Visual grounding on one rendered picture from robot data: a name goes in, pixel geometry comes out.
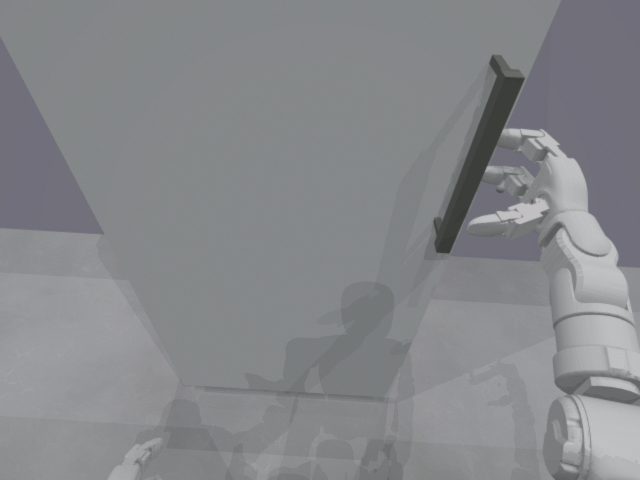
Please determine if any robot right hand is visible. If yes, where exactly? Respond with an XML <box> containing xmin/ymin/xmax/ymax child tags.
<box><xmin>466</xmin><ymin>129</ymin><xmax>588</xmax><ymax>240</ymax></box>

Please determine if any robot left hand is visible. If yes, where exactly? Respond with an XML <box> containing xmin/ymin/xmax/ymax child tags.
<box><xmin>107</xmin><ymin>438</ymin><xmax>164</xmax><ymax>480</ymax></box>

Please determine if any fridge door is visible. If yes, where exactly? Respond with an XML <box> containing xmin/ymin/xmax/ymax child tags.
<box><xmin>0</xmin><ymin>0</ymin><xmax>561</xmax><ymax>398</ymax></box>

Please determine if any right robot forearm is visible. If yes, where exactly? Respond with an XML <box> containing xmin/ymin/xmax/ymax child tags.
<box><xmin>537</xmin><ymin>211</ymin><xmax>640</xmax><ymax>406</ymax></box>

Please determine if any right robot upper arm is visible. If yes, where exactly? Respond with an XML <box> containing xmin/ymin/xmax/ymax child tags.
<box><xmin>543</xmin><ymin>394</ymin><xmax>640</xmax><ymax>480</ymax></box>

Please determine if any handle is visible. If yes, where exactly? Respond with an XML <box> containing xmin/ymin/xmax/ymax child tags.
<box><xmin>433</xmin><ymin>55</ymin><xmax>525</xmax><ymax>253</ymax></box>

